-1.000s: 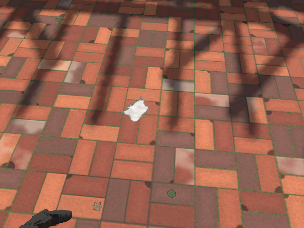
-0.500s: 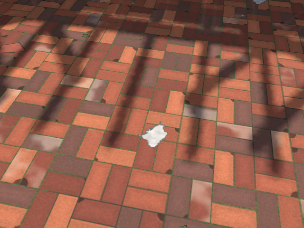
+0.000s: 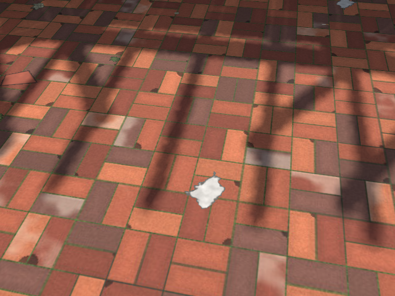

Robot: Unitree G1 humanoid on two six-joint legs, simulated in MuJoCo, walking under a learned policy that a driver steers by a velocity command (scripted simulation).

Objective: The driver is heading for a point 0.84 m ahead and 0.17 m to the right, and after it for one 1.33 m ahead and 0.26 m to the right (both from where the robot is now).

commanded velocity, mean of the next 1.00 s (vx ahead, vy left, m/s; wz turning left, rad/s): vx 0.47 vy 0.00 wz -0.28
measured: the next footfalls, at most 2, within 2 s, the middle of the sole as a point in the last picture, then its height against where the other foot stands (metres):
left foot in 0.34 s outside the picture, level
right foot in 0.92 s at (259, 282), level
